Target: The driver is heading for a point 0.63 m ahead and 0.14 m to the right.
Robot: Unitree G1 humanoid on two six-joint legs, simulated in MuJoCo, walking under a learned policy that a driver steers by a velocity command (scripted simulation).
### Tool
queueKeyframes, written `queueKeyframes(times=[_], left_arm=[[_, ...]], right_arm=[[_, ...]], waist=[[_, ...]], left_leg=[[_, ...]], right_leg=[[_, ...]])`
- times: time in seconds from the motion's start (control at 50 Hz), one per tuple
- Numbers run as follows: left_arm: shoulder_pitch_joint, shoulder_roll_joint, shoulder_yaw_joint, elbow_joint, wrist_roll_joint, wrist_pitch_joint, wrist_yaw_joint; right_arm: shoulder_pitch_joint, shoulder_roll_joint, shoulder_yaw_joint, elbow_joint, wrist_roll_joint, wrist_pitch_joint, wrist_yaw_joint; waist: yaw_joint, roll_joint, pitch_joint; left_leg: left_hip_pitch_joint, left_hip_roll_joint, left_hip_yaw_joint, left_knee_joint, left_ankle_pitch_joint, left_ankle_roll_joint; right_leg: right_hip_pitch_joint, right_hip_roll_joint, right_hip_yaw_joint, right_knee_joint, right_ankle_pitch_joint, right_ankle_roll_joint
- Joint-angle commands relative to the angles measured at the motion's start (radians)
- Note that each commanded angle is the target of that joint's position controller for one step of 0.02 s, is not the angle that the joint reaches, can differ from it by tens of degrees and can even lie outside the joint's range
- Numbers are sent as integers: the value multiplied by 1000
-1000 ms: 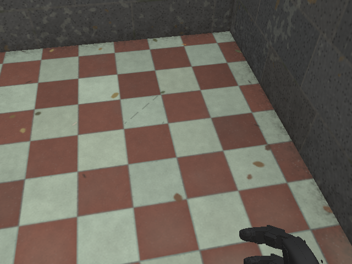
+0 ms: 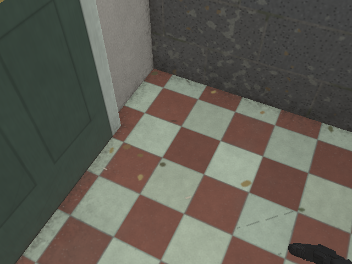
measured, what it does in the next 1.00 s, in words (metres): walks ahead, turning right: left foot, then right foot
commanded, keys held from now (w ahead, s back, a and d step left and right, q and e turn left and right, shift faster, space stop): q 0.12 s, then e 0.34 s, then w+e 0.54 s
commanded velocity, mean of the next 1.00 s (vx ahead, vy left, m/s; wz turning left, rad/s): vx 0.22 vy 0.00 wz -0.18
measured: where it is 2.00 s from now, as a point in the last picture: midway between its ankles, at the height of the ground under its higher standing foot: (239, 243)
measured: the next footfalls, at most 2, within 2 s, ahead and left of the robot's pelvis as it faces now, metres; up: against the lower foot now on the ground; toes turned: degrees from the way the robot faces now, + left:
left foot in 0.04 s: +0.18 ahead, +0.10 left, +0.00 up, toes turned +3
right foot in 0.50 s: +0.14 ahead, -0.13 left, +0.00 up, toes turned +1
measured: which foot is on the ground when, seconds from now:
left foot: up 0.00-0.02, down 0.04-0.52, up 0.54-0.80, down 0.82-1.00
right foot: down 0.00-0.04, up 0.06-0.48, down 0.50-0.82, up 0.84-1.00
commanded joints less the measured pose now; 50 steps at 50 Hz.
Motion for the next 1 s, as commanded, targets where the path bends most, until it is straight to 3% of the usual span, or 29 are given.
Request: queueKeyframes(times=[0.02, 0.04, 0.06, 0.08, 0.1, 0.14, 0.16, 0.18, 0.2, 0.26, 0.36, 0.46, 0.5, 0.52, 0.54, 0.56, 0.58, 0.6, 0.64, 0.68, 0.74, 0.8, 0.82, 0.84, 0.86, 0.88, 0.9, 0.94, 1.0], left_arm=[[-89, 206, 47, -101, -28, 3, 11], [-70, 195, 44, -130, 1, -5, 6], [-30, 89, 16, -187, 66, -29, -11], [10, 104, 9, -201, 30, -49, -30], [-99, 128, 16, -228, -8, -46, -31], [-129, 138, 19, -226, 20, -18, -2], [-110, 147, 25, -224, 28, 4, 9], [-112, 139, 23, -237, 34, 20, 13], [-99, 109, 16, -242, 37, 31, 18], [-99, 69, -4, -237, 37, 41, 15], [-225, 143, 3, -259, 14, 64, 7], [-203, 131, 4, -253, 12, 63, -9], [-148, 149, 9, -231, 24, 63, -15], [-118, 191, 22, -224, 23, 61, -15], [-52, 228, 44, -208, 11, 58, -16], [-1, 257, 52, -213, 5, 42, -18], [-3, 252, 48, -217, 16, 25, -8], [-39, 242, 45, -230, 20, 9, -3], [-89, 201, 37, -258, -1, -4, -4], [-100, 203, 40, -261, -19, 11, -8], [-74, 241, 51, -278, -13, 32, -14], [-87, 203, 43, -308, -15, 41, -19], [-116, 155, 33, -322, -9, 36, -20], [-123, 69, 11, -356, -14, 22, -19], [-100, 121, 18, -391, -28, 5, -17], [-110, 174, 30, -378, -29, 0, -25], [-129, 184, 35, -364, -21, 3, -34], [-142, 170, 36, -359, -8, 9, -48], [-179, 136, 30, -386, -12, 17, -61]], right_arm=[[182, -134, -55, -27, -9, -1, -6], [289, -235, -86, -2, -19, 3, -31], [281, -334, -89, -8, -46, 9, -47], [308, -308, -75, -45, -71, 0, -38], [262, -251, -64, -67, -63, -1, -30], [116, -154, -35, -98, -11, -6, -31], [83, -130, -24, -100, -15, -10, -29], [74, -126, -17, -103, -35, -18, -27], [79, -119, -10, -93, -48, -29, -25], [100, -97, 3, -52, -64, -37, -37], [103, -146, -4, -16, -60, -37, -60], [129, -183, -26, -6, -17, -2, -89], [130, -165, -32, -18, -17, -4, -94], [136, -131, -31, -36, -26, -7, -93], [54, -113, -31, -67, -24, -17, -88], [-65, -130, -33, -102, -11, -40, -74], [-115, -132, -37, -117, 8, -64, -63], [-76, -142, -43, -100, 13, -79, -50], [-35, -144, -45, -68, -11, -102, -35], [-55, -104, -33, -72, -17, -119, -24], [-34, -95, -27, -76, -2, -121, -4], [103, -164, -50, -35, 6, -119, -8], [219, -196, -61, -17, -6, -120, -18], [350, -282, -78, -5, -38, -114, -38], [376, -319, -84, 3, -54, -113, -34], [327, -249, -62, -9, -40, -118, -35], [293, -199, -47, -14, -27, -118, -38], [232, -167, -34, -18, -33, -116, -32], [258, -159, -33, -4, -45, -123, -27]], waist=[[-167, -143, -114], [-195, -40, -195], [-83, 195, -271], [-118, 144, -526], [-134, 55, -441], [-67, -40, -264], [-35, -46, -233], [-16, -46, -225], [-2, -19, -228], [0, 46, -227], [-51, 84, -126], [-56, 74, -66], [-54, 15, -77], [-79, -96, -79], [-34, -237, -35], [34, -290, 33], [42, -290, 56], [4, -256, 47], [-24, -162, -28], [-27, -160, -46], [-37, -207, -56], [-96, -185, -87], [-150, -139, -135], [-180, 106, -213], [-154, 252, -184], [-134, 157, -86], [-122, 99, -19], [-89, 77, 11], [-93, 60, -10]], left_leg=[[324, -112, 73, -207, -16, 60], [628, -23, -84, -179, 392, 106], [943, 207, -415, -45, 1007, 253], [963, 336, -637, -182, 836, 394], [866, 264, -541, -240, 633, 351], [601, 196, -394, -275, 387, 246], [466, 180, -356, -287, 372, 229], [380, 177, -353, -307, 356, 228], [334, 167, -324, -309, 376, 228], [275, 120, -211, -322, 310, 190], [252, 141, -221, -394, -156, 145], [381, 178, -246, -304, -131, 109], [346, 119, -178, -212, -285, 36], [270, 33, -89, -107, -437, -14], [147, -81, 57, 32, -490, -71], [-34, -144, 47, 148, -477, -77], [-152, -101, -61, 262, -501, -67], [-188, -70, -100, 304, -463, -63], [-138, -42, -107, 235, -342, -59], [42, -76, -51, 82, -285, -66], [215, -118, -15, -92, -279, -85], [478, -83, -39, -254, -163, -89], [651, 12, -127, -260, -152, -61], [870, 236, -431, -331, -350, 29], [828, 404, -756, -426, -542, 146], [762, 395, -721, -449, -608, 166], [707, 332, -574, -447, -536, 124], [623, 246, -358, -461, -289, 71], [562, 192, -164, -472, -27, 60]], right_leg=[[-20, -172, 68, 350, 1049, -69], [-278, -116, 84, 622, 686, -3], [-697, 46, 143, 979, -324, 58], [-714, 69, 390, 1135, -367, 64], [-762, 41, 422, 1151, -272, 51], [-765, -26, 416, 1019, -112, 42], [-681, -43, 418, 957, -86, 40], [-610, -40, 406, 913, -74, 41], [-564, -38, 404, 865, -62, 39], [-449, -44, 407, 643, 27, 30], [-377, -24, 390, 438, 77, 21], [-413, 13, 327, 291, 68, -20], [-359, -2, 361, 210, 155, -80], [-333, -54, 451, 169, 88, -142], [-326, -125, 652, 24, -230, -245], [-250, -225, 905, -153, -396, -311], [-181, -278, 1010, -201, -384, -331], [-142, -263, 969, -171, -290, -315], [-103, -201, 837, -115, -75, -261], [-190, -121, 715, -104, 31, -227], [-269, -92, 694, -72, 11, -246], [-382, -50, 722, 24, -23, -198], [-496, -5, 678, 177, -51, -154], [-730, 104, 528, 502, -114, -87], [-888, 90, 504, 723, -217, -77], [-951, 29, 532, 851, -147, -81], [-967, 6, 520, 890, -55, -81], [-940, -36, 498, 884, 76, -76], [-891, -53, 453, 878, 178, -53]])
